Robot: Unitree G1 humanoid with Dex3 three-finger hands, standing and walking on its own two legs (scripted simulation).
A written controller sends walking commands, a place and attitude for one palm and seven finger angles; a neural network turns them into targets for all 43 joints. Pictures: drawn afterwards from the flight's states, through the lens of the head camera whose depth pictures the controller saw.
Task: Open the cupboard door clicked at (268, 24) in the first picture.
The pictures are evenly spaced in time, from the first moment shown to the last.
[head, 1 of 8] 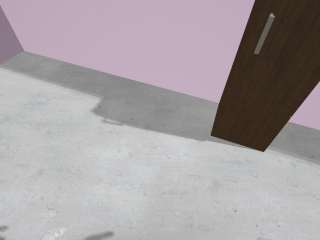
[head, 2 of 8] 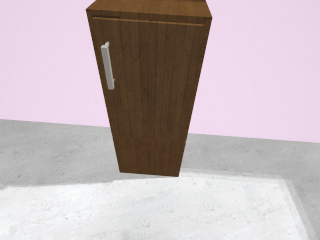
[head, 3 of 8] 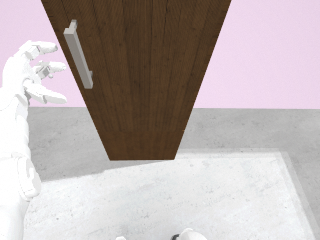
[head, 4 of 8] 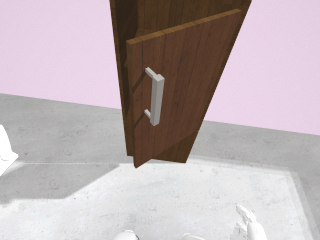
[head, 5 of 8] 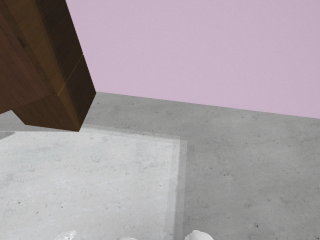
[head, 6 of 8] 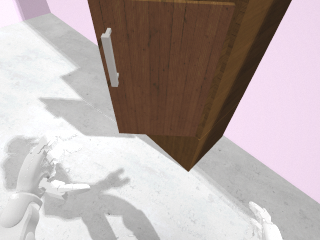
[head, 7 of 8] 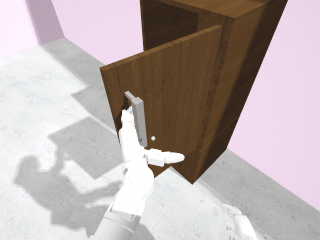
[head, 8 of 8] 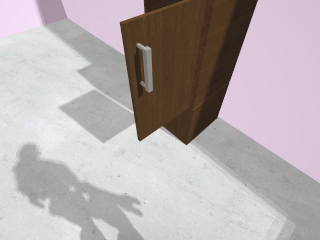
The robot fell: no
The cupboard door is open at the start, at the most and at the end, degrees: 0 88 88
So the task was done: yes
